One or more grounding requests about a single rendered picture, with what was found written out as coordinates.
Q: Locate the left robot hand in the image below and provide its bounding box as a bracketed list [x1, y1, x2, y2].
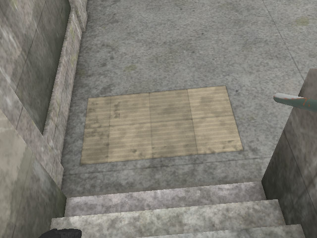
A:
[39, 228, 82, 238]

